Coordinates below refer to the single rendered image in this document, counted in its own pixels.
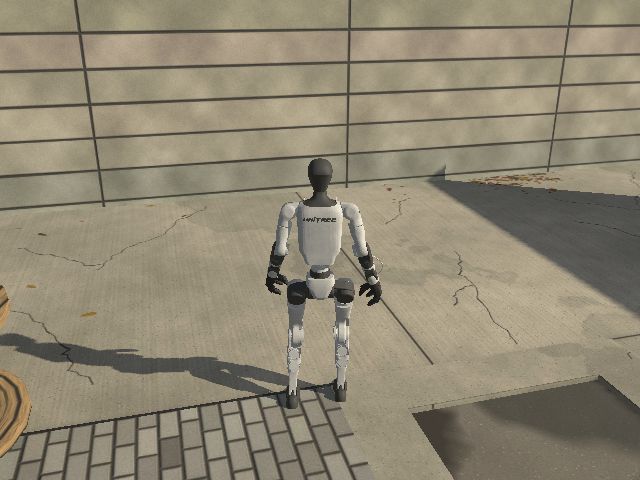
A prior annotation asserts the right robot foot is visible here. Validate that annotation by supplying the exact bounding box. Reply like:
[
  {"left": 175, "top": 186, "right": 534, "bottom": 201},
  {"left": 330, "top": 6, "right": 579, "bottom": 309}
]
[{"left": 333, "top": 378, "right": 347, "bottom": 402}]

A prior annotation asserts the robot right upper arm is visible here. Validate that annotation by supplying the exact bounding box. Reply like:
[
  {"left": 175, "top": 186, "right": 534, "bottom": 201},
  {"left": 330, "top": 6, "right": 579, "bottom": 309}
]
[{"left": 341, "top": 202, "right": 368, "bottom": 258}]

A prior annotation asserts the left robot hand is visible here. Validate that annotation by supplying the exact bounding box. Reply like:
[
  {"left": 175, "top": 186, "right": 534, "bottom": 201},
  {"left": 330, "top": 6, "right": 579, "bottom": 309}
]
[{"left": 265, "top": 274, "right": 289, "bottom": 295}]

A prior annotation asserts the robot torso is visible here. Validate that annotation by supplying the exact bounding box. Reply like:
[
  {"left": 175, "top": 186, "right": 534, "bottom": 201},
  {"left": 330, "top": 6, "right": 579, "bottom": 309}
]
[{"left": 296, "top": 197, "right": 343, "bottom": 300}]

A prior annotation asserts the robot left upper arm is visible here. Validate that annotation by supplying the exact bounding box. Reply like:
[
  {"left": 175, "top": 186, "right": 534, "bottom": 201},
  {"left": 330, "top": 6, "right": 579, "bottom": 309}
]
[{"left": 274, "top": 202, "right": 299, "bottom": 256}]

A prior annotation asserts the right robot hand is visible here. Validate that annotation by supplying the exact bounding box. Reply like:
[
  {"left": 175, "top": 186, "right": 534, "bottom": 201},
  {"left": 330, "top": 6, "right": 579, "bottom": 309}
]
[{"left": 359, "top": 281, "right": 382, "bottom": 306}]

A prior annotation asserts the right robot forearm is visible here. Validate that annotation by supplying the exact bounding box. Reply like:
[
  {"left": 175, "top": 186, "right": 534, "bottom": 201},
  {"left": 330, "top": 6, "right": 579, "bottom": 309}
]
[{"left": 358, "top": 242, "right": 379, "bottom": 285}]

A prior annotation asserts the left robot forearm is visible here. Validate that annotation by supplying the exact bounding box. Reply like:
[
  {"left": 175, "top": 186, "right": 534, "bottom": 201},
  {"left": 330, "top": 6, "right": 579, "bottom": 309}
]
[{"left": 267, "top": 241, "right": 285, "bottom": 278}]

